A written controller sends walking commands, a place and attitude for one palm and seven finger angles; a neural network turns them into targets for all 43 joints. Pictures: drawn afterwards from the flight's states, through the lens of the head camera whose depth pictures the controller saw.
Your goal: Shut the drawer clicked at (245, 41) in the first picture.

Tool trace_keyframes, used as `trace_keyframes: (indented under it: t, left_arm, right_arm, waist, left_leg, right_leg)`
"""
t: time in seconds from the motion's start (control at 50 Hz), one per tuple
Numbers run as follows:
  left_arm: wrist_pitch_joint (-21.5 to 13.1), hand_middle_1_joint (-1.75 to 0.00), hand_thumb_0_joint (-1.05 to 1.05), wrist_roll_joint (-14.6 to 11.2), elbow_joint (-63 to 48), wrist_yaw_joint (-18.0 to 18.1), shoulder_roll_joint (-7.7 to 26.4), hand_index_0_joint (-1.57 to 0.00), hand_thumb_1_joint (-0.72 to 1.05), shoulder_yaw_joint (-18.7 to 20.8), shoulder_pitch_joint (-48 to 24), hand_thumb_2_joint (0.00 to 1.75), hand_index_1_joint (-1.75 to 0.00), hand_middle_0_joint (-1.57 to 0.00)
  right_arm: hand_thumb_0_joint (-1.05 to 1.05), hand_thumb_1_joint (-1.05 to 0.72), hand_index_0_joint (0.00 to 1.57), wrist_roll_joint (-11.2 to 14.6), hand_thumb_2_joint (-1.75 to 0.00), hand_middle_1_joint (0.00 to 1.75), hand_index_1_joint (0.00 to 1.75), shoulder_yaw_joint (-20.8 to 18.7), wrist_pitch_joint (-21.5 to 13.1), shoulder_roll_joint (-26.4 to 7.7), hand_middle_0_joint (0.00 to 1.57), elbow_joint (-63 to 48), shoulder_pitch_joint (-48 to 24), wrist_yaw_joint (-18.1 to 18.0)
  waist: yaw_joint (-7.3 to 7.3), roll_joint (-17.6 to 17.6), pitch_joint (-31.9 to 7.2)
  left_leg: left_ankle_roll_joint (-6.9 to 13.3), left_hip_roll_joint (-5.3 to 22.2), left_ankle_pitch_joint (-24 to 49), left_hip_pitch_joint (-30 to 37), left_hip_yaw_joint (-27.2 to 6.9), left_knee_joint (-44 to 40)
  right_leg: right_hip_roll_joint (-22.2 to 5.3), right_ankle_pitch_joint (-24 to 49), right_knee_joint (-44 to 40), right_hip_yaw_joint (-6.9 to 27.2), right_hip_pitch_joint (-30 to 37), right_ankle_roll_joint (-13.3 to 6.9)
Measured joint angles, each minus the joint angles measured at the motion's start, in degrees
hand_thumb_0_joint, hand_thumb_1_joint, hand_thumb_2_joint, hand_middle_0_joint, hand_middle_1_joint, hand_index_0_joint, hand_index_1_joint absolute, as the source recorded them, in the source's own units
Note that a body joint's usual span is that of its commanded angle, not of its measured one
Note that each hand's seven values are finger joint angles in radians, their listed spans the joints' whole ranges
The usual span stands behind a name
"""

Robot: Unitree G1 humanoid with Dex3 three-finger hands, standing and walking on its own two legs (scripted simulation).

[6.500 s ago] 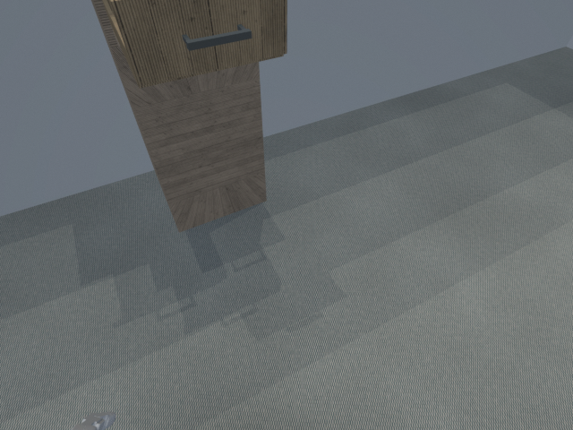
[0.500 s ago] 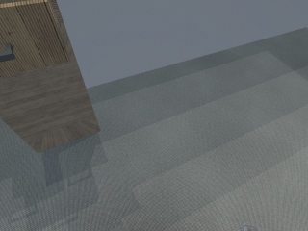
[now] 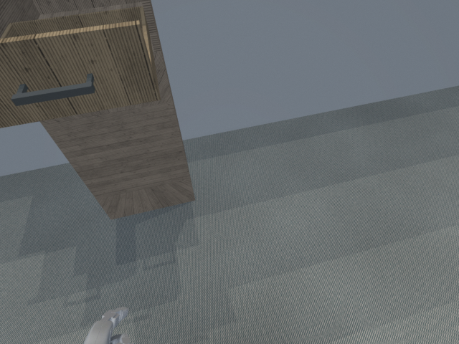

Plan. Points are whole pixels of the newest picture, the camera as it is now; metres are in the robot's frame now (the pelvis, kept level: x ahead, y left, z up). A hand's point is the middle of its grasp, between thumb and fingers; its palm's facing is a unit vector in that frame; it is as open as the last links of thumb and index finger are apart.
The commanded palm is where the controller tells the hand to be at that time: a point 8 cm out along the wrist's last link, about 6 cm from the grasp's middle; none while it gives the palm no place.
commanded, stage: turn to face it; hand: left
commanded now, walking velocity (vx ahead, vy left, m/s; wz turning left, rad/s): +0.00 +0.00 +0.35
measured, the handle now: (55, 88) +0.56 +0.37 +0.16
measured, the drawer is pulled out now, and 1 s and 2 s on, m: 0.26 0.26 0.26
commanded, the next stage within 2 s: take the last steps up to it in 0.20 s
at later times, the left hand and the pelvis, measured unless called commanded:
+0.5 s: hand out of the picture -0.06 +0.24 -0.17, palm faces +0.24 -0.95 -0.21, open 7.4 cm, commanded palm none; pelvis -0.01 +0.04 +0.01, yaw +11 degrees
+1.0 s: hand (134, 309) +0.22 +0.22 -0.16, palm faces +0.17 -0.97 -0.19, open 7.4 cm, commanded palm none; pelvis +0.13 +0.02 -0.01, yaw +12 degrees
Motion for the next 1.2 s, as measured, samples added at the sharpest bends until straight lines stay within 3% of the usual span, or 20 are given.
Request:
trace_keyframes:
  t: [0.06, 0.1, 0.16, 0.26, 0.36, 0.4, 0.46, 0.54, 0.64, 0.78, 0.92, 0.96, 1.0, 1.06, 1.12, 1.2]
  left_arm:
    - [-0.2, -0.30, 0.01, 0.3, 0.2, 0.1, -1.2, -0.20, 0.91, -0.7, 1.1, 0.90, -0.30, -0.20]
    - [0.0, -0.30, 0.01, 0.3, 0.8, 0.1, -1.7, -0.20, 0.91, -0.8, 2.2, 0.90, -0.30, -0.20]
    - [0.1, -0.30, 0.01, 0.5, 2.1, 0.2, -2.1, -0.20, 0.91, -0.8, 3.7, 0.90, -0.30, -0.20]
    - [-0.1, -0.30, 0.01, 0.9, 4.0, 0.1, -1.8, -0.20, 0.90, -0.6, 5.9, 0.90, -0.30, -0.20]
    - [-0.1, -0.30, 0.01, 1.1, 6.4, 0.0, -0.4, -0.20, 0.90, -0.1, 7.9, 0.90, -0.30, -0.20]
    - [0.3, -0.30, 0.01, 0.7, 7.7, -0.1, 0.3, -0.20, 0.90, 0.3, 9.3, 0.90, -0.30, -0.20]
    - [1.9, -0.30, 0.01, 0.7, 10.2, -0.3, 1.7, -0.20, 0.91, 0.8, 10.4, 0.90, -0.30, -0.20]
    - [1.7, -0.30, 0.01, 1.0, 12.8, -1.5, 1.9, -0.20, 0.91, 0.8, 10.8, 0.90, -0.30, -0.20]
    - [0.6, -0.30, 0.01, 0.9, 13.1, -2.0, 0.8, -0.19, 0.91, 0.3, 10.1, 0.90, -0.30, -0.19]
    - [0.7, -0.30, 0.01, 0.6, 12.8, -2.2, -1.2, -0.19, 0.91, 0.1, 6.3, 0.90, -0.30, -0.19]
    - [-1.0, -0.30, 0.01, 0.4, 10.6, -2.7, -2.6, -0.19, 0.91, 0.3, 0.8, 0.90, -0.30, -0.19]
    - [-3.0, -0.30, 0.01, 0.6, 9.7, -2.5, -2.5, -0.20, 0.91, 0.3, -0.5, 0.90, -0.30, -0.20]
    - [-4.6, -0.30, 0.01, 0.3, 9.2, -2.1, -2.9, -0.20, 0.91, 0.2, -0.9, 0.90, -0.30, -0.20]
    - [-4.7, -0.30, 0.01, 0.1, 9.5, -1.3, -3.7, -0.20, 0.91, 0.1, 1.1, 0.90, -0.30, -0.20]
    - [-4.7, -0.30, -0.01, -0.1, 10.6, 0.2, -3.7, -0.20, 0.94, 0.9, 3.9, 0.90, -0.30, -0.20]
    - [-4.4, -0.30, -0.01, 0.4, 12.7, -0.1, -2.8, -0.20, 0.95, 0.5, 7.3, 0.90, -0.30, -0.20]
  right_arm:
    - [0.01, -0.91, 0.20, -0.2, -0.89, 0.30, 0.30, -0.9, 1.1, -0.7, 0.20, 0.6, 0.2, 0.0]
    - [0.01, -0.91, 0.20, -0.4, -0.89, 0.30, 0.30, -1.1, 1.4, -1.2, 0.20, 1.1, 0.3, 0.4]
    - [0.01, -0.91, 0.20, -0.4, -0.89, 0.30, 0.30, -1.2, 1.6, -1.4, 0.20, 1.7, 0.4, 0.7]
    - [0.01, -0.91, 0.20, -0.2, -0.89, 0.30, 0.30, -0.6, 1.8, -1.0, 0.20, 3.0, -0.6, 0.5]
    - [0.01, -0.91, 0.19, 0.2, -0.89, 0.30, 0.30, 0.6, 0.8, -0.2, 0.20, 3.3, -3.1, 0.1]
    - [0.01, -0.91, 0.19, 0.1, -0.89, 0.30, 0.30, 1.2, -0.6, 0.0, 0.20, 2.9, -3.3, 0.0]
    - [0.01, -0.91, 0.20, -0.5, -0.89, 0.30, 0.30, 1.9, -2.3, 1.8, 0.20, 2.8, -3.2, -0.2]
    - [0.00, -0.91, 0.20, -0.5, -0.89, 0.30, 0.30, 2.9, -4.0, 3.6, 0.20, 3.5, -0.3, -1.1]
    - [0.00, -0.92, 0.20, 0.0, -0.89, 0.30, 0.30, 3.1, -5.3, 4.7, 0.20, 6.3, 4.2, -1.8]
    - [0.00, -0.92, 0.20, -0.2, -0.89, 0.30, 0.30, 3.0, -5.9, 6.0, 0.20, 10.2, 10.2, -2.2]
    - [0.01, -0.91, 0.20, -0.8, -0.89, 0.30, 0.30, 2.5, -5.6, 5.6, 0.20, 13.5, 14.6, -2.3]
    - [0.01, -0.91, 0.20, -0.3, -0.89, 0.30, 0.30, 2.4, -5.5, 5.8, 0.20, 14.5, 15.5, -2.0]
    - [0.01, -0.91, 0.20, 0.2, -0.89, 0.30, 0.30, 2.2, -4.7, 5.6, 0.20, 15.1, 14.7, -1.7]
    - [0.01, -0.91, 0.20, 0.0, -0.89, 0.30, 0.30, 1.4, -3.6, 4.7, 0.20, 14.1, 12.2, -1.2]
    - [0.01, -0.91, 0.20, -0.5, -0.89, 0.30, 0.30, 0.9, -3.4, 3.9, 0.20, 11.5, 8.5, -1.0]
    - [0.01, -0.91, 0.19, -0.6, -0.89, 0.30, 0.30, 0.6, -3.7, 3.4, 0.20, 7.9, 3.5, -0.5]
  waist:
    - [-0.27, 0.9, 0.4]
    - [-0.24, 1.0, 0.4]
    - [-0.18, 0.6, 0.3]
    - [1.14, -1.0, 0.8]
    - [3.07, -2.8, 1.4]
    - [3.30, -3.0, 0.6]
    - [3.98, -4.9, 0.1]
    - [3.37, -4.4, -1.2]
    - [3.03, -4.0, -2.2]
    - [1.07, -3.6, -1.6]
    - [-1.80, -1.4, -0.1]
    - [-1.61, -1.2, 0.5]
    - [-1.20, -0.6, 1.1]
    - [-0.34, -0.2, 0.1]
    - [-0.17, -0.3, -1.1]
    - [0.24, -0.4, -2.1]
  left_leg:
    - [-1.2, 0.1, -8.5, -5.5, 2.5, 16.9]
    - [-1.9, 1.4, -6.7, -7.9, 4.2, 25.7]
    - [-2.9, 3.7, -4.0, -8.7, 5.5, 30.1]
    - [-3.6, 6.0, -6.4, -4.4, 6.9, 21.2]
    - [-2.9, 5.9, -6.6, 2.3, 9.2, 6.1]
    - [-1.8, 5.9, -2.3, 6.5, 10.2, -3.3]
    - [1.7, 5.0, -2.0, 7.1, 11.0, -2.9]
    - [2.7, 4.8, 0.3, 11.5, 10.4, -9.3]
    - [3.4, 3.7, 2.6, 16.5, 10.0, -16.5]
    - [3.0, 3.0, 1.3, 21.2, 10.4, -19.9]
    - [0.5, 5.1, -5.4, 23.3, 10.6, -15.5]
    - [0.2, 6.2, -9.5, 19.8, 10.5, -5.2]
    - [1.0, 6.7, -11.5, 12.0, 9.0, 14.1]
    - [1.6, 7.9, -6.2, 1.4, 9.0, 30.4]
    - [0.6, 9.9, -1.2, -5.9, 9.8, 29.6]
    - [-0.6, 11.5, 2.6, -9.9, 11.0, 19.6]
  right_leg:
    - [-0.9, -0.4, 0.7, -2.1, 0.8, -2.9]
    - [-1.6, 0.0, -0.7, -3.1, 2.1, -3.2]
    - [-2.5, 0.7, -2.2, -4.7, 3.3, -3.1]
    - [-4.2, 1.0, -2.8, -6.6, 3.6, -2.6]
    - [-5.6, 0.5, -1.0, -8.1, 2.2, -1.1]
    - [-5.9, -0.7, 1.4, -8.8, 1.1, -0.1]
    - [-5.1, -10.5, 12.8, -5.2, -3.1, 0.0]
    - [-3.4, -6.3, 25.9, -3.1, -8.7, -0.3]
    - [-4.0, -0.2, 27.8, -2.1, -12.4, 0.6]
    - [-4.8, 2.3, 20.1, -2.3, -13.8, 0.8]
    - [-2.6, 2.3, 4.6, -4.7, -8.6, -2.0]
    - [-1.9, 7.4, 1.6, -5.6, -6.2, -4.0]
    - [-1.5, 4.3, 4.4, -6.8, -5.4, -5.0]
    - [-0.6, 2.1, 1.1, -7.6, -1.3, -5.2]
    - [0.3, 3.4, -4.5, -8.2, 2.9, -5.1]
    - [1.0, 3.7, -9.2, -8.4, 6.8, -5.2]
